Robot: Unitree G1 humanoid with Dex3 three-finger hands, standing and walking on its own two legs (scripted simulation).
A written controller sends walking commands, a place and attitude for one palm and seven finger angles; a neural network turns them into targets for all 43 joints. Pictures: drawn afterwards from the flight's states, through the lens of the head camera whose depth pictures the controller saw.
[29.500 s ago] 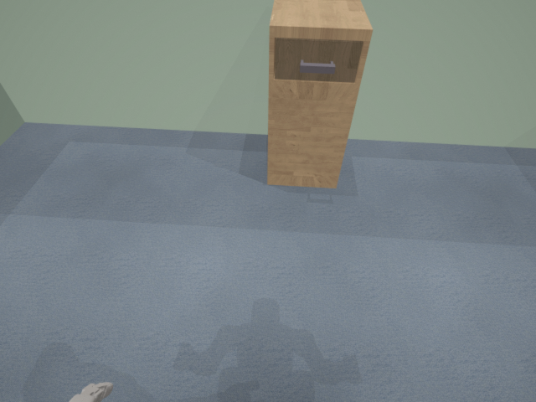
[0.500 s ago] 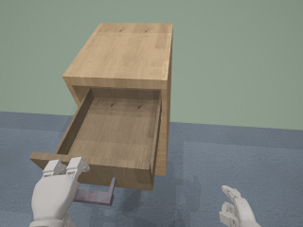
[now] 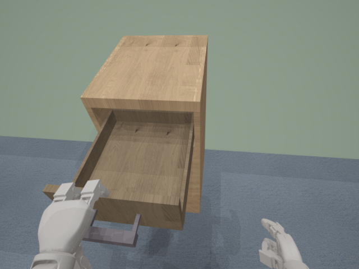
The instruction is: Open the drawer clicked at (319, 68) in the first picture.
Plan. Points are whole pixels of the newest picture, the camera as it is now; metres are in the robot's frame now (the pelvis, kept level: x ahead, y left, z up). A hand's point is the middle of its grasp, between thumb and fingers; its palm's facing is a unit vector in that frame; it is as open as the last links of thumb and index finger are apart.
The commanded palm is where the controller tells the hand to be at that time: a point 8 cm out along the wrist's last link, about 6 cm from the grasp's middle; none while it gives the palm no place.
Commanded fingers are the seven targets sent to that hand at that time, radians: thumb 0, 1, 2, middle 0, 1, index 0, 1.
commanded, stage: lift the hand off the handle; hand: left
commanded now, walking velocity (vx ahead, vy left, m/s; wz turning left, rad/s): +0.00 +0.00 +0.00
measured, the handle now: (112, 226) +0.22 +0.21 -0.06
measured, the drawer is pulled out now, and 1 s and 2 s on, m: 0.30 0.30 0.30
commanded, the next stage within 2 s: draw the hand back to the body in 0.64 s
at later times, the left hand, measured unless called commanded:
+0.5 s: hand (70, 220) +0.18 +0.23 +0.09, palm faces +0.08 -0.13 -0.99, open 13.8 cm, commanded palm +0.15 +0.22 +0.15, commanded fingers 0.00 -0.50 0.30 -0.30 -1.20 -0.30 -1.20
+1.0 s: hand (66, 217) +0.18 +0.23 +0.10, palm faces +0.08 -0.11 -0.99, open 13.8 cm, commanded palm +0.15 +0.23 +0.16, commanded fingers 0.00 -0.50 0.30 -0.30 -1.20 -0.30 -1.20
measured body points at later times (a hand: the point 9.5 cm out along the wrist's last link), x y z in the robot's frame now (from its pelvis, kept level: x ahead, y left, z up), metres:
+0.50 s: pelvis +0.01 +0.01 +0.01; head +0.01 -0.03 +0.46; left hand +0.17 +0.24 +0.14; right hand +0.23 -0.20 -0.08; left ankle -0.02 +0.12 -0.72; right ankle +0.00 -0.11 -0.72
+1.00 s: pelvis +0.00 +0.01 +0.01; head +0.01 -0.03 +0.46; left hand +0.17 +0.23 +0.15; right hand +0.23 -0.19 -0.07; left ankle -0.02 +0.12 -0.72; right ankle +0.00 -0.11 -0.72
